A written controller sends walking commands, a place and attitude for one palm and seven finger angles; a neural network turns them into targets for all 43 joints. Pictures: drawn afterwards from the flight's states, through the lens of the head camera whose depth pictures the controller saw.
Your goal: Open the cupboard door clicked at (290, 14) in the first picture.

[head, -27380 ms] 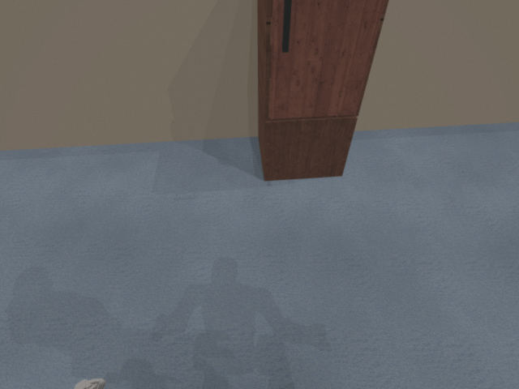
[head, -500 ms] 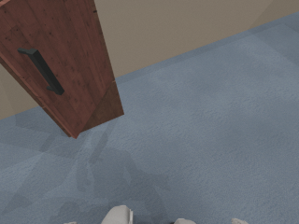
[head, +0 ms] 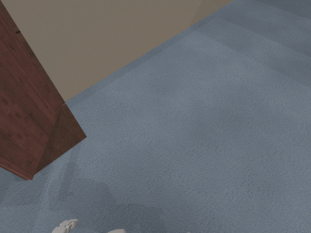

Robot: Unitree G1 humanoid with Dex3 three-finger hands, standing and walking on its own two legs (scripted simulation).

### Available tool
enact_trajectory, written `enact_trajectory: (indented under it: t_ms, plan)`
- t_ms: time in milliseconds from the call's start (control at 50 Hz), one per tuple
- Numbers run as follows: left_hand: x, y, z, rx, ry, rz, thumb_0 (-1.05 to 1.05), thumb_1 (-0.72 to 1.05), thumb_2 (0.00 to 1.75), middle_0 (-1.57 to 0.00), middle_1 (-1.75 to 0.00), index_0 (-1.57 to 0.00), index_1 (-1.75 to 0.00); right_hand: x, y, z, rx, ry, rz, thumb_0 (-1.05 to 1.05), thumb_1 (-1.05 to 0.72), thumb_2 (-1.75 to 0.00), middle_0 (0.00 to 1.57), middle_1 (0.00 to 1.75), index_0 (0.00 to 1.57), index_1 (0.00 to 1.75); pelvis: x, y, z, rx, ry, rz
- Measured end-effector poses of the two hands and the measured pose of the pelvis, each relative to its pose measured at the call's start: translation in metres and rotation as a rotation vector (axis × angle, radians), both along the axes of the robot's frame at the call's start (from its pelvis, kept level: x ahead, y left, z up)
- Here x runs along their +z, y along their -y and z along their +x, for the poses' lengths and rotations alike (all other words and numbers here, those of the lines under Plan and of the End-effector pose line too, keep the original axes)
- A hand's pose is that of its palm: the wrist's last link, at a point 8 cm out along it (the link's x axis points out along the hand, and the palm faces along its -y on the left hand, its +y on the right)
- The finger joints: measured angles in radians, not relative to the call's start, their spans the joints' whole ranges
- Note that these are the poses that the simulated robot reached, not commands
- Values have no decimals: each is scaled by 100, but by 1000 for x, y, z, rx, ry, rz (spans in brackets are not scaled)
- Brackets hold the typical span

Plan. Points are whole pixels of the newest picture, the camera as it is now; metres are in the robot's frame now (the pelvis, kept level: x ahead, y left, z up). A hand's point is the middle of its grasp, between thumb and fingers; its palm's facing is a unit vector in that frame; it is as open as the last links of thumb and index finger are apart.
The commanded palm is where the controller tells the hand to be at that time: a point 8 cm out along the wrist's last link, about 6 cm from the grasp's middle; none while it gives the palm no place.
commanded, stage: walk to a spot facing it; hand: left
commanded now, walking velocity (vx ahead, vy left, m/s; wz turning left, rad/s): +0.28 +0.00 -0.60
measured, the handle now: out of the picture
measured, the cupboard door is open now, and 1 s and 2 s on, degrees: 44 44 44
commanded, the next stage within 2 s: turn to face it in 1.60 s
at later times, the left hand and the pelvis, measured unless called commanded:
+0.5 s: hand (102, 193) +0.23 +0.18 -0.15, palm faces -0.29 -0.94 -0.16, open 7.4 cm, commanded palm none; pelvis +0.10 +0.02 +0.02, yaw -19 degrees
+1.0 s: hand (166, 141) +0.42 -0.01 -0.14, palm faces -0.49 -0.84 -0.25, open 7.1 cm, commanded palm none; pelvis +0.25 -0.14 +0.02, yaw -31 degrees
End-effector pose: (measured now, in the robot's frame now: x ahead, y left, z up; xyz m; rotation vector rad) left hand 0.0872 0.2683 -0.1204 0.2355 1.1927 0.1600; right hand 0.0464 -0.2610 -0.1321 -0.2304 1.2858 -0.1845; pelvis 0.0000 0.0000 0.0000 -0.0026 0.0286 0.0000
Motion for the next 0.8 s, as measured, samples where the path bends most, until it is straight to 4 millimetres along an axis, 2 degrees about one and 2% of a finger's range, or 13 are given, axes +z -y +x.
enact_trajectory:
  t_ms: [60, 120, 200, 260, 340, 380, 440, 540, 620, 700, 760, 800]
  plan:
    - [4, 10, 5, -22, -15, 10, 0, 91, 90, -20, -30, -20, -30, 1, 12, -8, -49, -28, -8, 1, -91, -90, 20, 30, 21, 30, 4, 2, 3, -30, 8, -5]
    - [7, 18, 6, -44, -42, 1, 0, 91, 90, -20, -30, -20, -30, 10, 14, -3, -80, -7, -6, 1, -91, -90, 20, 30, 20, 30, 11, 3, 9, -64, 5, 3]
    - [6, 22, 9, -74, -81, -31, 0, 91, 90, -20, -30, -20, -30, 22, 8, 16, -107, 58, 3, 1, -91, -90, 20, 30, 20, 30, 17, -1, 23, -113, 2, 10]
    - [0, 17, 15, -88, -108, -54, 0, 90, 90, -20, -30, -20, -30, 28, -3, 36, -120, 113, 2, 1, -91, -90, 20, 30, 20, 30, 17, -9, 38, -152, 3, 7]
    - [-17, 7, 38, -121, -149, -74, 0, 90, 90, -20, -30, -20, -30, 28, -17, 55, -145, 197, -30, 1, -91, -90, 20, 30, 20, 30, 6, -22, 61, -210, 1, -16]
    - [-16, 7, 60, -162, -154, -77, 1, 91, 90, -20, -30, -20, -30, 31, -24, 49, -173, 195, -33, 0, -91, -90, 20, 30, 20, 30, 9, -23, 71, -242, 9, -17]
    - [-8, 15, 106, -220, -113, -88, 1, 91, 90, -20, -30, -20, -30, 35, -36, 28, -233, 128, -18, 0, -91, -90, 20, 30, 21, 30, 18, -20, 88, -284, 11, -18]
    - [5, 51, 188, -336, -30, -104, 1, 91, 90, -19, -30, -19, -30, 32, -56, -17, -368, -29, 32, 0, -91, -90, 20, 30, 21, 30, 24, -10, 116, -359, 5, -18]
    - [9, 99, 253, -447, 16, -112, 1, 91, 90, -19, -30, -19, -30, 27, -70, -51, -481, -159, 83, 0, -91, -90, 20, 30, 21, 30, 21, 8, 140, -408, 7, -8]
    - [9, 162, 315, -559, 63, -114, 1, 91, 90, -19, -30, -19, -30, 20, -77, -74, -581, -280, 145, 0, -91, -90, 20, 30, 20, 30, 12, 36, 167, -451, 10, 4]
    - [4, 207, 354, -611, 140, -116, 1, 91, 90, -19, -30, -19, -30, 9, -71, -79, -631, -358, 200, 0, -91, -90, 20, 30, 20, 30, -3, 67, 188, -461, 19, 20]
    - [3, 226, 366, -604, 176, -112, 0, 91, 90, -19, -30, -19, -30, 1, -56, -69, -656, -375, 219, 1, -91, -90, 20, 30, 20, 30, -7, 84, 196, -481, 30, 24]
